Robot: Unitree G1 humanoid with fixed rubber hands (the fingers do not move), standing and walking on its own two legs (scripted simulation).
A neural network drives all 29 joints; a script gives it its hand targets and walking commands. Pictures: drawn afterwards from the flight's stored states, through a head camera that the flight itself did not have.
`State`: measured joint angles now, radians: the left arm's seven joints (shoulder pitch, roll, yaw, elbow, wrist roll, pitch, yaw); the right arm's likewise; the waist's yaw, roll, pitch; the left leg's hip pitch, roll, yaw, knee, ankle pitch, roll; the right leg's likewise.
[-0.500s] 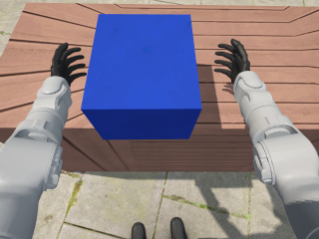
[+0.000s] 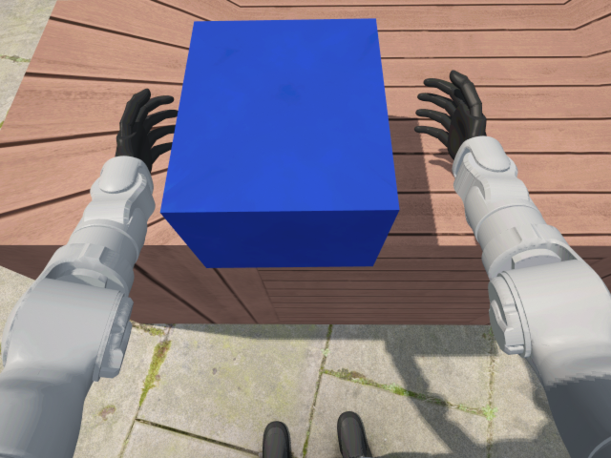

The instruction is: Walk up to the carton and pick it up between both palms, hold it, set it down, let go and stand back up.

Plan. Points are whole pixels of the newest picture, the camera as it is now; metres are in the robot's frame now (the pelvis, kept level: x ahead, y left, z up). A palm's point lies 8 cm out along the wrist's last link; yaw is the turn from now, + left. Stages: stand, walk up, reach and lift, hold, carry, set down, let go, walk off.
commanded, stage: reach and lift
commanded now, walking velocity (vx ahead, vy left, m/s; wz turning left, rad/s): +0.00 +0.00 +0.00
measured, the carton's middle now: (287, 149) +0.52 -0.01 +0.01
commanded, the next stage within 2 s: none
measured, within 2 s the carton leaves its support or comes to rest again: leaves its support in 1.32 s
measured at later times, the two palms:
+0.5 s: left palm (159, 160) +0.49 +0.16 +0.04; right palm (426, 141) +0.48 -0.19 +0.05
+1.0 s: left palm (162, 165) +0.48 +0.15 +0.04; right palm (426, 144) +0.48 -0.19 +0.04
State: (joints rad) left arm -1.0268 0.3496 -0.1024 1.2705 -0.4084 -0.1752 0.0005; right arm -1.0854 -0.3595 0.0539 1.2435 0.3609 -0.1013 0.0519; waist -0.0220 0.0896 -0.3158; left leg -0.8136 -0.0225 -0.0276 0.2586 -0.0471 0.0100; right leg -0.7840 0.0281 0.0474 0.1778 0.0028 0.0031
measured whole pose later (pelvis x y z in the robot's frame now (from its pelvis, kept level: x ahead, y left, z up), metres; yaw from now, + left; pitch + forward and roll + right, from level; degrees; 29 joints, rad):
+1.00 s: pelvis +0.03 +0.00 +0.01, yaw +3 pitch +30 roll +0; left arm -0.84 0.08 0.30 1.07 0.12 -0.20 0.05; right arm -0.83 -0.06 -0.49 0.94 -0.27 -0.13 0.01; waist -0.04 0.06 -0.30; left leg -0.54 -0.03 -0.06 -0.06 0.06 0.02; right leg -0.51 0.00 0.00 -0.09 0.07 0.00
